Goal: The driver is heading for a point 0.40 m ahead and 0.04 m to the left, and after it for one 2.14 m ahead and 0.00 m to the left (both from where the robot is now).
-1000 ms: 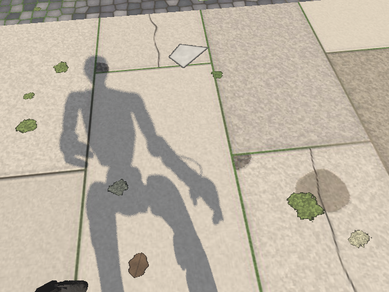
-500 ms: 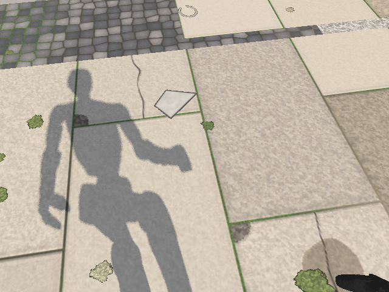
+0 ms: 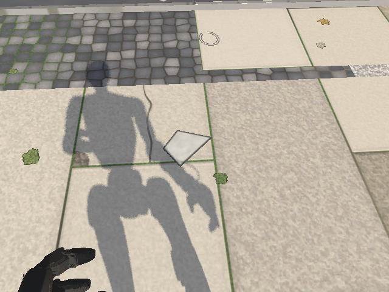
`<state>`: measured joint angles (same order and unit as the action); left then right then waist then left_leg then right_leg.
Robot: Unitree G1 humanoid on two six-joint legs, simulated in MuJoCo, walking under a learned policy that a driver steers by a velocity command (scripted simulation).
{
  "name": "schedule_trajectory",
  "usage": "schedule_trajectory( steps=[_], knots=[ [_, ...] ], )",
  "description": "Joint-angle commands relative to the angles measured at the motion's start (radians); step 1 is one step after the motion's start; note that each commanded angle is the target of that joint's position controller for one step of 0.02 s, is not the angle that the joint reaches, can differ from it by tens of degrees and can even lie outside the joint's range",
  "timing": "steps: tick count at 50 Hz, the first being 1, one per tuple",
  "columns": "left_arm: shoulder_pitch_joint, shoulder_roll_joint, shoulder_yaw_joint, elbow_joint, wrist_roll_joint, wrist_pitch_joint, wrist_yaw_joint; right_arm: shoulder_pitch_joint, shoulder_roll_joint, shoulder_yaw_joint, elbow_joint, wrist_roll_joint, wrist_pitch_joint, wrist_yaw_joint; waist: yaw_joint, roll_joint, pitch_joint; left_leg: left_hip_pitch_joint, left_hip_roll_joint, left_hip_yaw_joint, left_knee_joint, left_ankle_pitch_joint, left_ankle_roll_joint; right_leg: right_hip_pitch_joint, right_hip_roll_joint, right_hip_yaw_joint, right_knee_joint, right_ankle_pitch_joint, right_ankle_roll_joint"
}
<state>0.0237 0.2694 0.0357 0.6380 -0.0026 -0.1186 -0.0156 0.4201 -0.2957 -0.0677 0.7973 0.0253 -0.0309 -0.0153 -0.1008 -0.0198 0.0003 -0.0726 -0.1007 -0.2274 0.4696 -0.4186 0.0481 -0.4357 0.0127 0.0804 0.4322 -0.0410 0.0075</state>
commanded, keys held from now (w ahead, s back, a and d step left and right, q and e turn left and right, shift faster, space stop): w+q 0.40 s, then w+e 0.60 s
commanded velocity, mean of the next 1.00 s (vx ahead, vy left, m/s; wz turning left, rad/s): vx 0.50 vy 0.00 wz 0.12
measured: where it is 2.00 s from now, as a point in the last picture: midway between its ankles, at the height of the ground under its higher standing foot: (162, 185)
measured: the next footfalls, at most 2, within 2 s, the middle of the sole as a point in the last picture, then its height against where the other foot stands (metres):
left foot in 0.50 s outside the picture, level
right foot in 1.04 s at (174, 228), level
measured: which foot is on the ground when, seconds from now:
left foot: down 0.00-0.02, up 0.04-0.48, down 0.50-1.00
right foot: down 0.00-0.52, up 0.54-1.00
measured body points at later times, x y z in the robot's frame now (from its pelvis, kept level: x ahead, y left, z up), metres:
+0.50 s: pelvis +0.25 +0.05 -0.01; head +0.29 +0.07 +0.44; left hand +0.17 +0.33 -0.14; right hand +0.55 -0.11 -0.07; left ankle +0.35 +0.18 -0.73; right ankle +0.12 -0.13 -0.73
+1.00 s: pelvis +0.51 +0.11 +0.00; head +0.55 +0.11 +0.45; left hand +0.68 +0.36 -0.10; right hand +0.58 -0.17 -0.13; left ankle +0.34 +0.19 -0.73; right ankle +0.69 +0.01 -0.71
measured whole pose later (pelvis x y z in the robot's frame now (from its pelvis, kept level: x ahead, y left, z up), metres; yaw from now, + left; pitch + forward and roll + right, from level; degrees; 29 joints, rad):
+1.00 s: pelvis +0.51 +0.11 +0.00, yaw +4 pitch +2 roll +2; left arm 0.10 0.25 0.04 0.75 -0.02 -0.03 -0.06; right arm 0.32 -0.28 -0.08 0.83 0.01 -0.05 -0.01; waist -0.06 -0.03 0.03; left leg 0.12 -0.01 0.26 0.25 -0.39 -0.01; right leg -0.60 -0.06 -0.04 0.63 -0.05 -0.05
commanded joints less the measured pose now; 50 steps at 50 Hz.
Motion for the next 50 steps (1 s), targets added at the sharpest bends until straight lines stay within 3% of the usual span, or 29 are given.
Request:
schedule_trajectory(
  steps=[1,2,3,4,5,6,8,10,12,16,21,23,24,25,26,27,28,29,30,31,33,35,38,42,46,48,50],
  knots=[
    [0.324,0.264,0.093,-0.005,0.025,-0.012,0.021,0.005,-0.023,0.006,-0.105,-0.006,-0.021,0.001,0.183,-0.103,-0.304,-0.439,0.031,0.010,0.485,0.109,0.004,0.758,-0.328,0.368,-0.002,-0.112,-0.190],
    [0.372,0.249,0.094,0.027,0.007,0.004,0.011,0.058,-0.048,0.010,-0.124,0.009,-0.028,0.001,0.165,-0.311,-0.341,-0.656,0.040,0.065,0.696,-0.191,-0.018,0.827,-0.456,0.689,-0.090,-0.335,-0.274],
    [0.320,0.166,0.073,0.013,0.000,0.008,0.011,0.002,-0.136,-0.013,-0.109,0.016,-0.024,0.000,0.179,-0.170,-0.197,-0.724,0.100,0.046,0.784,-0.118,-0.027,0.707,-0.416,0.611,-0.124,-0.445,-0.241],
    [0.276,0.131,0.061,0.009,0.003,0.015,0.014,-0.078,-0.151,-0.019,-0.121,0.008,-0.018,0.001,0.181,-0.093,-0.095,-0.724,0.131,0.080,0.797,-0.036,-0.034,0.587,-0.370,0.458,-0.138,-0.377,-0.206],
    [0.232,0.110,0.052,0.015,0.007,0.018,0.012,-0.114,-0.138,-0.021,-0.132,-0.001,-0.014,0.004,0.160,-0.057,-0.029,-0.700,0.158,0.095,0.764,0.024,-0.040,0.478,-0.324,0.352,-0.168,-0.273,-0.192],
    [0.204,0.090,0.045,0.022,0.012,0.018,0.013,-0.129,-0.125,-0.024,-0.139,-0.005,-0.009,0.008,0.138,-0.073,0.004,-0.673,0.185,0.098,0.728,0.064,-0.043,0.407,-0.292,0.272,-0.195,-0.195,-0.182],
    [0.184,0.090,0.047,0.036,0.012,0.011,0.012,-0.124,-0.081,-0.018,-0.147,0.004,0.003,0.017,0.115,-0.102,0.023,-0.622,0.209,0.121,0.694,0.105,-0.050,0.324,-0.263,0.161,-0.245,-0.107,-0.182],
    [0.186,0.114,0.056,0.054,0.008,0.003,0.012,-0.153,-0.061,-0.013,-0.169,-0.001,0.009,0.020,0.110,-0.080,0.030,-0.641,0.219,0.128,0.640,0.155,-0.063,0.312,-0.270,0.089,-0.276,-0.026,-0.201],
    [0.195,0.138,0.065,0.072,0.009,0.002,0.013,-0.189,-0.053,-0.009,-0.185,-0.005,0.009,0.025,0.115,-0.056,0.030,-0.659,0.226,0.130,0.555,0.235,-0.072,0.333,-0.276,0.023,-0.286,0.054,-0.210],
    [0.211,0.170,0.071,0.099,0.003,0.013,0.019,-0.298,-0.037,0.003,-0.211,-0.004,-0.004,0.049,0.153,-0.036,0.046,-0.602,0.208,0.185,0.325,0.430,-0.056,0.355,-0.248,-0.121,-0.284,0.116,-0.175],
    [0.289,0.212,0.083,0.149,-0.024,0.037,0.018,-0.414,-0.040,0.004,-0.271,-0.004,-0.004,0.071,0.177,-0.031,0.077,-0.559,0.173,0.239,0.175,0.348,0.000,0.464,-0.295,-0.179,-0.235,0.214,-0.146],
    [0.305,0.237,0.085,0.172,-0.034,0.047,0.015,-0.366,-0.064,-0.010,-0.273,-0.013,-0.005,0.068,0.122,-0.054,0.037,-0.423,0.110,0.276,0.132,0.237,0.043,0.488,-0.306,-0.186,-0.128,0.511,-0.142],
    [0.292,0.240,0.081,0.181,-0.038,0.054,0.016,-0.247,-0.102,-0.031,-0.242,-0.015,-0.004,0.063,0.041,-0.049,-0.027,-0.248,0.073,0.299,0.072,0.264,0.071,0.464,-0.283,-0.215,0.018,0.628,-0.123],
    [0.300,0.212,0.065,0.185,-0.031,0.054,0.019,-0.090,-0.160,-0.060,-0.194,-0.014,-0.002,0.049,-0.036,-0.031,-0.113,0.022,0.072,0.279,0.055,0.334,0.096,0.328,-0.242,-0.243,0.221,0.572,-0.093],
    [0.333,0.117,0.029,0.154,0.002,0.044,0.013,0.051,-0.262,-0.082,-0.170,-0.029,0.004,0.027,-0.055,0.148,-0.264,0.387,0.334,-0.066,0.070,0.354,0.187,0.001,-0.149,-0.252,0.597,0.084,-0.040],
    [0.396,0.077,0.009,0.160,-0.014,0.024,0.003,0.036,-0.273,-0.070,-0.184,-0.028,-0.004,0.028,-0.006,0.274,-0.437,0.497,0.539,-0.508,-0.090,0.267,0.327,-0.195,0.005,-0.074,0.876,-0.557,-0.011],
    [0.302,0.192,0.044,0.154,-0.050,0.014,-0.003,0.006,-0.190,-0.047,-0.183,-0.029,-0.014,0.037,-0.048,0.133,-0.346,0.404,0.504,-0.403,-0.121,0.226,0.275,-0.272,-0.043,0.040,0.932,-0.529,-0.020],
    [0.231,0.185,0.043,0.125,-0.064,0.011,-0.005,-0.038,-0.162,-0.037,-0.169,-0.030,-0.021,0.037,-0.022,0.135,-0.189,0.262,0.459,-0.221,-0.135,0.258,0.230,-0.313,-0.086,0.011,0.897,-0.460,-0.029],
    [0.211,0.162,0.040,0.128,-0.045,0.015,0.003,-0.102,-0.131,-0.028,-0.156,-0.028,-0.029,0.039,0.025,0.085,-0.108,0.128,0.408,-0.117,-0.165,0.294,0.194,-0.285,-0.130,-0.001,0.817,-0.378,-0.027],
    [0.223,0.161,0.047,0.137,-0.029,0.027,0.007,-0.152,-0.091,-0.018,-0.156,-0.030,-0.039,0.041,0.059,0.112,-0.066,0.036,0.375,-0.038,-0.199,0.342,0.176,-0.239,-0.156,0.003,0.765,-0.317,-0.022],
    [0.293,0.123,0.044,0.170,-0.030,0.059,0.008,-0.196,-0.071,-0.017,-0.148,-0.038,-0.061,0.041,0.104,0.121,-0.046,-0.069,0.355,0.049,-0.278,0.372,0.172,-0.147,-0.165,0.009,0.746,-0.232,-0.007],
    [0.282,0.097,0.042,0.169,-0.031,0.078,0.014,-0.206,-0.076,-0.022,-0.127,-0.043,-0.078,0.037,0.118,0.093,-0.007,-0.099,0.354,0.130,-0.323,0.429,0.172,-0.177,-0.162,0.024,0.706,-0.171,0.008],
    [0.218,0.084,0.042,0.149,-0.024,0.078,0.013,-0.186,-0.082,-0.026,-0.093,-0.050,-0.083,0.022,0.106,0.076,0.030,-0.059,0.339,0.233,-0.344,0.482,0.152,-0.255,-0.149,0.046,0.570,-0.021,0.019],
    [0.106,0.054,0.027,0.115,-0.017,0.069,-0.011,-0.166,-0.109,-0.033,-0.064,-0.040,-0.076,0.009,0.064,0.061,0.071,-0.024,0.329,0.345,-0.367,0.492,0.121,-0.230,-0.129,-0.029,0.339,0.142,0.005],
    [0.000,0.048,0.019,0.054,-0.017,0.069,-0.036,-0.101,-0.135,-0.045,-0.020,-0.022,-0.050,0.003,0.025,0.048,0.111,0.126,0.377,0.387,-0.322,0.562,0.111,-0.289,-0.116,-0.079,0.224,0.081,-0.034],
    [-0.011,0.059,0.023,0.028,-0.017,0.069,-0.048,-0.103,-0.152,-0.052,-0.011,-0.013,-0.032,-0.002,0.039,0.064,0.099,0.187,0.392,0.409,-0.253,0.728,0.095,-0.271,-0.091,-0.117,0.198,-0.010,-0.063],
    [0.048,0.093,0.041,0.021,-0.019,0.075,-0.053,-0.124,-0.183,-0.059,-0.016,-0.008,-0.015,-0.011,0.088,0.105,0.031,0.215,0.389,0.433,-0.108,1.075,0.070,-0.146,-0.023,-0.182,0.207,-0.116,-0.103]
  ],
)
